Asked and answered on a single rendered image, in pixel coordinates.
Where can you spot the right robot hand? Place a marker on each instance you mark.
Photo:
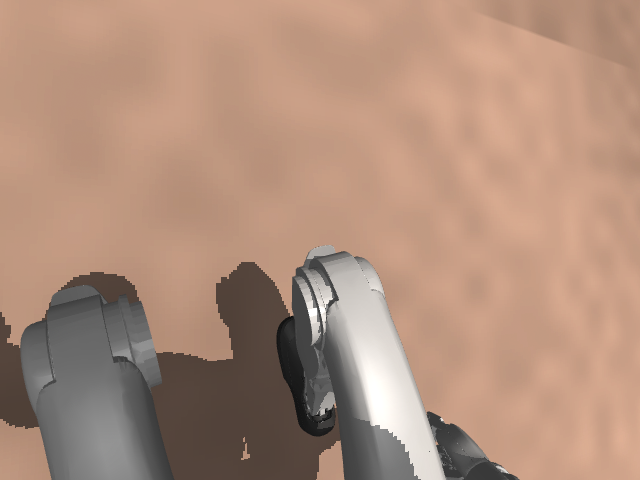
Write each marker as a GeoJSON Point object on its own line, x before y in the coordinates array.
{"type": "Point", "coordinates": [458, 452]}

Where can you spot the right robot arm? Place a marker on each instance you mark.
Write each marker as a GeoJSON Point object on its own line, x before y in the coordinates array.
{"type": "Point", "coordinates": [489, 471]}

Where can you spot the right robot foot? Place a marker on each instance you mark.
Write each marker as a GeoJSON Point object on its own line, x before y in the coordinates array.
{"type": "Point", "coordinates": [293, 373]}

